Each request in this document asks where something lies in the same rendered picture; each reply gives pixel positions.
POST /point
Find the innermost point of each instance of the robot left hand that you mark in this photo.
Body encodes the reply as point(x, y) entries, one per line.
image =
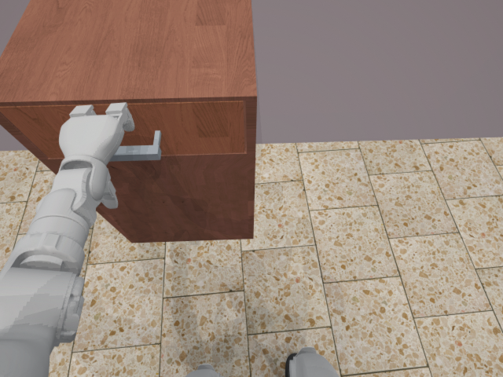
point(97, 136)

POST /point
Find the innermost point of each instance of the drawer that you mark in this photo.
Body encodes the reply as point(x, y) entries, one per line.
point(186, 127)

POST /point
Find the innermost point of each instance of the robot left shin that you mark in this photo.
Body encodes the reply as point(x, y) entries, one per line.
point(205, 366)

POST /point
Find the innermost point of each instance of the handle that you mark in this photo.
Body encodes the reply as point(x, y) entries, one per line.
point(139, 152)

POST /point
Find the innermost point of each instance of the robot left forearm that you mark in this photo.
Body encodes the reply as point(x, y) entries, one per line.
point(59, 230)

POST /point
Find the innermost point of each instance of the cabinet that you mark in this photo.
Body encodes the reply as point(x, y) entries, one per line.
point(146, 51)

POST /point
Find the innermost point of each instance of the robot right shin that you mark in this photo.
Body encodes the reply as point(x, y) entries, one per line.
point(307, 349)

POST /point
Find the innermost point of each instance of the robot shin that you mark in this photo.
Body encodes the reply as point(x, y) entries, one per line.
point(307, 349)
point(205, 366)

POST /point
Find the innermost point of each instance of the robot left upper arm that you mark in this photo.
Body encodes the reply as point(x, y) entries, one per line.
point(39, 309)

